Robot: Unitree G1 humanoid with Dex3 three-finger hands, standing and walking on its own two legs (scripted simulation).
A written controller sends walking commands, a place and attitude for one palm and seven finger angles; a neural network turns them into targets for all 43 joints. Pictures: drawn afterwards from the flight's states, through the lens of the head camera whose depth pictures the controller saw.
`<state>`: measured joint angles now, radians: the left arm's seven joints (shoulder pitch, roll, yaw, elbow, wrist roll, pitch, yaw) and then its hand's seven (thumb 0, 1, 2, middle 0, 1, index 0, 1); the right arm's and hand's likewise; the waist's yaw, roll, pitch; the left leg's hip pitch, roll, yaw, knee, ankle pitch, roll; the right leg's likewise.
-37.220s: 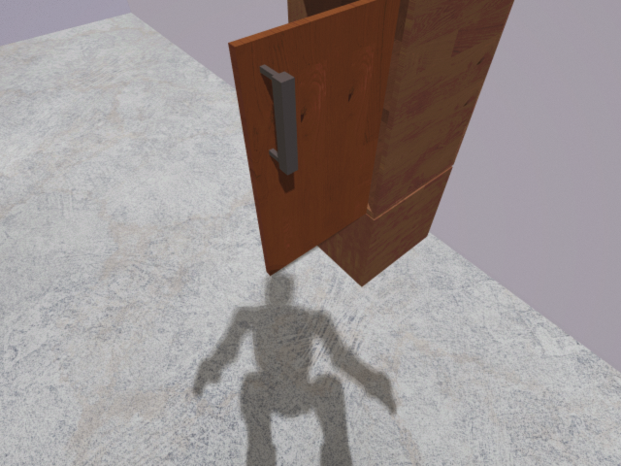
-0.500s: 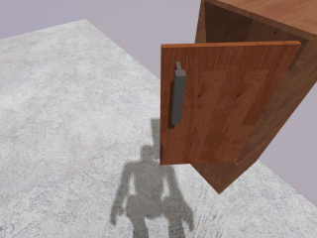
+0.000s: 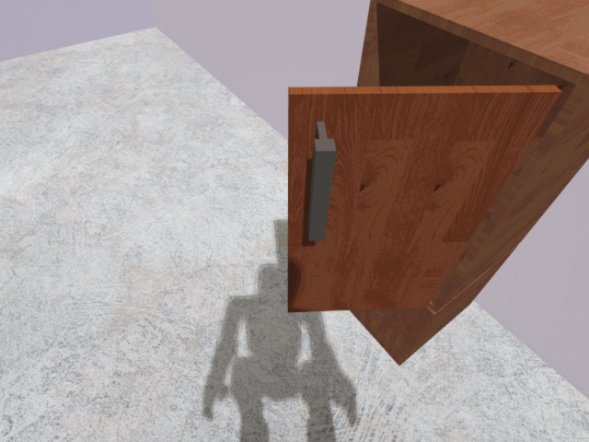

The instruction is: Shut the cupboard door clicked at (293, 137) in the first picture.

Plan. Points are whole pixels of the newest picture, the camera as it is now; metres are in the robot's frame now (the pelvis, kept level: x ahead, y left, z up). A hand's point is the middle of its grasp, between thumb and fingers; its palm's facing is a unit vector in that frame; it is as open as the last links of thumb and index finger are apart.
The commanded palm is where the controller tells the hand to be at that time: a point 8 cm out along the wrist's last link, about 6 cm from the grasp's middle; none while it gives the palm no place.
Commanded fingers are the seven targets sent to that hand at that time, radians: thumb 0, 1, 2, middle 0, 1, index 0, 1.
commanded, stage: come to a stop and stand still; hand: left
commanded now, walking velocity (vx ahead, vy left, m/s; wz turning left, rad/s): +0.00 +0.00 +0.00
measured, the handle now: (318, 184) +0.44 -0.01 +0.12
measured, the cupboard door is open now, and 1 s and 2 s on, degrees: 57 57 57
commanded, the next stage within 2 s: look again from close up in 0.16 s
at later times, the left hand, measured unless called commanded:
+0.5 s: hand out of the picture +0.00 +0.15 -0.18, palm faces +0.03 -0.98 -0.18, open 7.3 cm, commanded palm none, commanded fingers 0.00 0.90 0.90 -0.20 -0.30 -0.20 -0.30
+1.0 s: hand out of the picture -0.01 +0.14 -0.18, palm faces +0.05 -0.99 -0.16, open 7.3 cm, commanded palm none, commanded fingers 0.00 0.90 0.90 -0.20 -0.30 -0.20 -0.30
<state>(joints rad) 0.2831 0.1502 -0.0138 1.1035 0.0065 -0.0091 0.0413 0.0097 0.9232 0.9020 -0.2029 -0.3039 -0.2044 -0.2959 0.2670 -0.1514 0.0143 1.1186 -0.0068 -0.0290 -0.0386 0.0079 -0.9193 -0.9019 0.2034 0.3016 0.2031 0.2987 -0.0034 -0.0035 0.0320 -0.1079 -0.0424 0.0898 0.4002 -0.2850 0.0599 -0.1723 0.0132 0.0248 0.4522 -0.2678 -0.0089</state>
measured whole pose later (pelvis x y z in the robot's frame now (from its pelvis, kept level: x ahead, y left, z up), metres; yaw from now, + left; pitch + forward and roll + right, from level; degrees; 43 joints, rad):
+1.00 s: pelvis +0.01 -0.02 +0.00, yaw +2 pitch -1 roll +0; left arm 0.31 0.14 -0.01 1.12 0.01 -0.01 0.04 0.01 0.92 0.90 -0.20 -0.30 -0.20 -0.30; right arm 0.30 -0.11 0.02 1.16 -0.01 -0.03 -0.04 0.01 -0.91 -0.90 0.20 0.30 0.20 0.30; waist -0.01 -0.03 0.03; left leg -0.11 -0.03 0.05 0.40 -0.29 0.03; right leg -0.16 0.03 -0.01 0.44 -0.28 -0.03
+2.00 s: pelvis +0.01 -0.13 +0.01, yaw +5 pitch +3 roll -5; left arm 0.20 0.23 0.08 0.95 0.02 0.08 -0.01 0.00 0.91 0.90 -0.20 -0.30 -0.20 -0.30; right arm 0.28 -0.13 -0.04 1.03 -0.04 0.01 -0.04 0.00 -0.91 -0.90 0.21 0.30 0.21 0.30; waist -0.03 -0.03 0.08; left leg -0.29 0.15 0.04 0.48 -0.24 -0.03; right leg -0.41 -0.07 0.01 0.87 -0.43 0.07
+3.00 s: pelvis +0.03 -0.27 -0.01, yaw +6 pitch +0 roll +2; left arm 0.28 0.19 0.05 0.99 0.04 0.01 0.06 0.00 0.91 0.90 -0.21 -0.30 -0.21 -0.30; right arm 0.14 -0.21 -0.07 0.96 0.00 0.08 0.00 0.01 -0.92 -0.90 0.20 0.30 0.20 0.30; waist 0.04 -0.06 0.10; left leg -0.42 -0.03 0.04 0.91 -0.46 -0.04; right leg -0.22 -0.14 0.01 0.52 -0.29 0.08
